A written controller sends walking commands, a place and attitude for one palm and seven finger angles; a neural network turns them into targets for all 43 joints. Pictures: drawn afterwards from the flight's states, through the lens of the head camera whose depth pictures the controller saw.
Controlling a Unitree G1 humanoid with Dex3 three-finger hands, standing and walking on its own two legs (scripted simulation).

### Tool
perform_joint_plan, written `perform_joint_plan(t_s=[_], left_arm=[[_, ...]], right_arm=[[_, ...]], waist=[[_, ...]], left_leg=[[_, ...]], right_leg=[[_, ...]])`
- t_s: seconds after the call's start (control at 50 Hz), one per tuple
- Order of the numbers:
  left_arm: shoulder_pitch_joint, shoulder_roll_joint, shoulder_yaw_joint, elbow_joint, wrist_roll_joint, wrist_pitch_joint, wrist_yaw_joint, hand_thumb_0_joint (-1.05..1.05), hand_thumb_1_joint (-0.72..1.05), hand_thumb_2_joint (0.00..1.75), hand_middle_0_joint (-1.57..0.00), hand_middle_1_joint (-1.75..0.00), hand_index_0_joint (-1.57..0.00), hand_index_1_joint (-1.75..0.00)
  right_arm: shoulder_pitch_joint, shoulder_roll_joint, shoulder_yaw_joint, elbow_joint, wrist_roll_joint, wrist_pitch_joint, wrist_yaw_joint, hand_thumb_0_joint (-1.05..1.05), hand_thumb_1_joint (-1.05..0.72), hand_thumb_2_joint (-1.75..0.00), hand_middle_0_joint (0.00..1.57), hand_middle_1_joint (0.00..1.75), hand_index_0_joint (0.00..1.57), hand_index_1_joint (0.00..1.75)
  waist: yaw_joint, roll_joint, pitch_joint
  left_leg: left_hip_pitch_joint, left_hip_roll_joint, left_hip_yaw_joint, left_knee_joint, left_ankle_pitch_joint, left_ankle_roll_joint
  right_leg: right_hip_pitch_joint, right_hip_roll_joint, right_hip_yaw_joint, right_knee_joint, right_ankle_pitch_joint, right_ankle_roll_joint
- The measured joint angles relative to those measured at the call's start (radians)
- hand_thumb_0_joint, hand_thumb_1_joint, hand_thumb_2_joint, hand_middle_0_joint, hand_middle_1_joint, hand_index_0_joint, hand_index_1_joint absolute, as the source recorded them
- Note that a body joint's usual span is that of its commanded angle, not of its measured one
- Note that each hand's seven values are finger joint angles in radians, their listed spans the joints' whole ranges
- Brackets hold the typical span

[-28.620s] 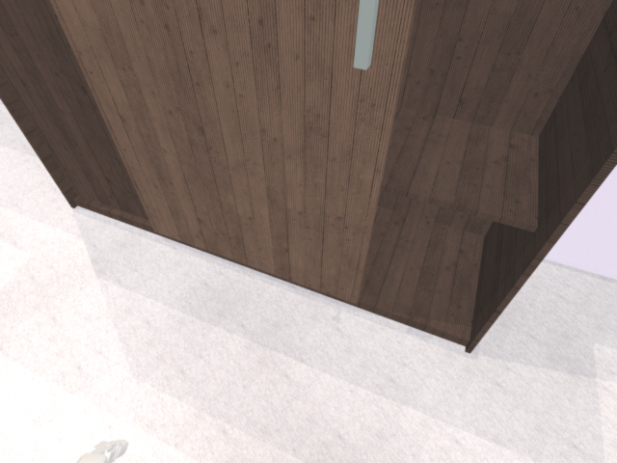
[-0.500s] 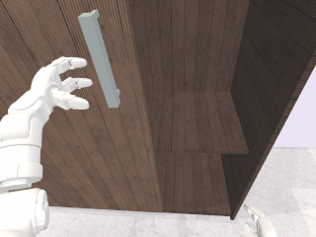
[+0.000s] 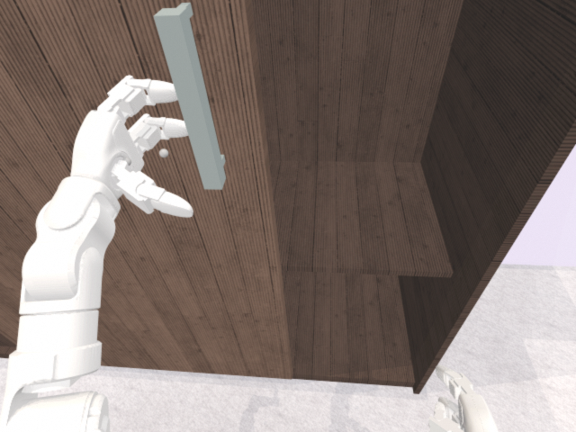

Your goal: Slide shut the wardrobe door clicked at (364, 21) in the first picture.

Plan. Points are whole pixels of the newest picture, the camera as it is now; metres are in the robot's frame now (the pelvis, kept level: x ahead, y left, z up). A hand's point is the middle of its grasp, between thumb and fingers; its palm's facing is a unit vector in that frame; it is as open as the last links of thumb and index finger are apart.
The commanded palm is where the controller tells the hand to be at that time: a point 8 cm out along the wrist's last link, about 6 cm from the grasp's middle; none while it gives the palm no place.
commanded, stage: move the hooked fingers beside the handle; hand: left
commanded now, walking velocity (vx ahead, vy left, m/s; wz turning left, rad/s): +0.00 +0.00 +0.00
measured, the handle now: (201, 105) +0.43 +0.13 +0.27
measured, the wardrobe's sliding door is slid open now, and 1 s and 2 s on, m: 0.40 0.40 0.40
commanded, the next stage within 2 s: feel for the door with the fingertips in 1.38 s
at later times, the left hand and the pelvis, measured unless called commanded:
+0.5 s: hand (135, 108) +0.37 +0.18 +0.30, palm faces +0.02 -1.00 -0.07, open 13.9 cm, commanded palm +0.35 +0.24 +0.26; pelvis +0.00 +0.00 +0.00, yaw -1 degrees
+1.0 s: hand (147, 161) +0.38 +0.19 +0.23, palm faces +0.00 -1.00 -0.06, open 14.0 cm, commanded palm +0.34 +0.25 +0.27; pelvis +0.00 -0.01 +0.00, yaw +0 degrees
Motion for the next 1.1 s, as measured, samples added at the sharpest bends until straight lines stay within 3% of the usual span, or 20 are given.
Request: perform_joint_plan(t_s=[0.04,0.1,0.16,0.22,0.34,0.42,0.48,0.54,0.6,0.64,0.7,0.78,0.9,0.98,1.04,1.1], left_arm=[[-0.038,0.01,0.023,0.022,0.002,-0.002,0.025,-0.01,-0.5,0.3,-0.31,-1.2,-0.3,-1.21],[-0.134,0.06,0.054,0.143,0.011,0.062,0.038,-0.01,-0.5,0.3,-0.31,-1.2,-0.3,-1.21],[-0.193,0.113,0.049,0.28,0.024,0.134,0.013,-0.01,-0.5,0.3,-0.31,-1.2,-0.3,-1.21],[-0.181,0.116,0.013,0.327,0.028,0.162,-0.02,-0.01,-0.5,0.3,-0.3,-1.2,-0.3,-1.21],[-0.081,0.016,-0.019,0.132,0.006,0.059,-0.007,-0.01,-0.5,0.3,-0.3,-1.2,-0.3,-1.2],[-0.117,0.023,0.027,0.102,0.004,0.013,0.029,-0.01,-0.5,0.3,-0.31,-1.2,-0.3,-1.2],[-0.18,0.081,0.062,0.2,0.012,0.067,0.028,-0.01,-0.5,0.3,-0.31,-1.2,-0.31,-1.2],[-0.207,0.133,0.051,0.334,0.018,0.14,-0.003,-0.01,-0.5,0.3,-0.31,-1.2,-0.31,-1.2],[-0.164,0.137,0.033,0.382,0.019,0.172,-0.033,-0.01,-0.5,0.3,-0.3,-1.2,-0.3,-1.2],[-0.106,0.107,0.025,0.321,0.023,0.148,-0.034,-0.01,-0.5,0.3,-0.3,-1.2,-0.3,-1.2],[-0.032,0.055,0.031,0.156,0.018,0.06,-0.019,-0.01,-0.49,0.3,-0.3,-1.2,-0.3,-1.2],[-0.043,0.039,0.057,0.028,0.003,-0.03,-0.001,-0.01,-0.5,0.3,-0.3,-1.2,-0.3,-1.2],[-0.197,0.134,0.061,0.3,-0.001,0.07,-0.027,-0.01,-0.5,0.3,-0.31,-1.2,-0.31,-1.2],[-0.167,0.144,0.037,0.439,0.004,0.155,-0.061,-0.01,-0.5,0.3,-0.3,-1.2,-0.3,-1.2],[-0.075,0.097,0.035,0.319,0.024,0.117,-0.048,-0.01,-0.49,0.3,-0.3,-1.2,-0.3,-1.2],[-0.001,0.046,0.047,0.113,0.02,0.002,-0.019,-0.01,-0.49,0.3,-0.3,-1.2,-0.3,-1.2]], right_arm=[[-0.01,0.011,0.003,0.018,-0.005,0.003,0.001,0.01,-0.91,-0.9,0.2,0.3,0.2,0.3],[-0.025,0.016,0.013,0.031,0.003,0.033,-0.002,0.01,-0.9,-0.9,0.2,0.3,0.2,0.3],[-0.029,0.01,0.018,0.021,0.017,0.055,-0.003,0.01,-0.9,-0.9,0.2,0.3,0.2,0.3],[-0.02,-0.003,0.012,-0.001,0.025,0.055,-0.003,0.01,-0.9,-0.9,0.2,0.3,0.2,0.3],[-0.014,-0.007,0.004,-0.004,0.006,0.02,-0.004,0.01,-0.9,-0.9,0.2,0.3,0.2,0.3],[-0.012,0.008,0.006,0.019,-0.006,0.022,0.0,0.01,-0.9,-0.9,0.2,0.3,0.2,0.3],[-0.008,0.009,0.012,0.022,0.005,0.054,-0.002,0.01,-0.9,-0.9,0.2,0.3,0.2,0.3],[0.003,-0.005,0.014,0.011,0.022,0.077,-0.002,0.01,-0.9,-0.9,0.2,0.3,0.2,0.3],[0.013,-0.019,0.007,-0.001,0.027,0.076,-0.003,0.01,-0.9,-0.9,0.2,0.3,0.2,0.3],[0.02,-0.023,-0.002,-0.01,0.024,0.061,-0.005,0.01,-0.9,-0.9,0.2,0.3,0.2,0.3],[0.025,-0.019,-0.005,-0.008,0.013,0.032,-0.007,0.01,-0.91,-0.9,0.2,0.3,0.2,0.3],[0.017,-0.004,-0.004,0.021,0.001,0.006,-0.006,0.01,-0.91,-0.9,0.2,0.3,0.2,0.3],[-0.005,-0.012,0.008,0.026,0.022,0.049,-0.009,0.01,-0.9,-0.9,0.2,0.3,0.2,0.3],[-0.004,-0.021,0.01,-0.002,0.033,0.057,-0.006,0.01,-0.9,-0.9,0.2,0.3,0.2,0.3],[0.005,-0.018,0.0,-0.023,0.024,0.038,-0.006,0.01,-0.9,-0.9,0.2,0.3,0.2,0.3],[0.017,-0.007,-0.001,-0.017,0.009,0.006,-0.006,0.01,-0.91,-0.9,0.2,0.3,0.2,0.3]], waist=[[0.003,-0.003,-0.01],[0.004,0.003,-0.028],[0.001,0.014,-0.04],[0.001,0.024,-0.032],[-0.002,0.011,0.009],[-0.006,0.001,-0.011],[-0.01,0.007,-0.038],[-0.015,0.021,-0.054],[-0.017,0.031,-0.045],[-0.016,0.028,-0.023],[-0.011,0.007,0.005],[-0.005,-0.01,-0.002],[-0.012,0.024,-0.057],[-0.018,0.039,-0.054],[-0.018,0.026,-0.015],[-0.011,-0.003,0.008]], left_leg=[[0.011,0.003,0.002,0.0,-0.003,-0.002],[0.015,0.007,-0.001,0.006,-0.008,-0.003],[0.001,0.008,-0.006,0.013,-0.007,-0.003],[-0.013,0.006,-0.012,0.015,-0.002,-0.001],[-0.004,0.0,-0.011,-0.003,0.012,0.001],[0.015,0.006,0.001,-0.013,0.009,-0.003],[0.019,0.012,0.006,-0.009,0.001,-0.005],[0.004,0.013,0.0,0.002,-0.003,-0.006],[-0.011,0.013,-0.005,0.007,-0.001,-0.004],[-0.013,0.011,-0.008,0.005,0.003,-0.004],[-0.006,0.009,-0.008,-0.006,0.011,-0.005],[0.013,0.012,-0.003,-0.013,0.008,-0.009],[-0.001,0.015,-0.008,0.012,-0.008,-0.009],[-0.02,0.014,-0.007,0.01,-0.001,-0.006],[-0.02,0.013,-0.007,0.002,0.007,-0.005],[-0.009,0.012,-0.002,-0.012,0.013,-0.009]], right_leg=[[0.012,0.002,0.002,-0.004,0.0,-0.001],[0.021,0.007,0.0,-0.008,0.0,-0.002],[0.013,0.009,-0.005,-0.009,0.003,-0.002],[0.003,0.008,-0.012,-0.009,0.007,-0.001],[0.004,0.002,-0.011,-0.013,0.013,0.0],[0.015,0.006,0.003,-0.017,0.012,-0.003],[0.02,0.012,0.008,-0.02,0.01,-0.005],[0.012,0.014,0.002,-0.018,0.009,-0.005],[0.0,0.014,-0.003,-0.015,0.01,-0.005],[-0.002,0.013,-0.006,-0.016,0.013,-0.005],[0.0,0.011,-0.006,-0.015,0.014,-0.007],[0.015,0.013,-0.001,-0.019,0.011,-0.009],[0.012,0.017,-0.005,-0.016,0.006,-0.007],[-0.01,0.015,-0.004,-0.01,0.009,-0.006],[-0.014,0.015,-0.004,-0.011,0.013,-0.007],[-0.011,0.013,0.001,-0.011,0.013,-0.01]])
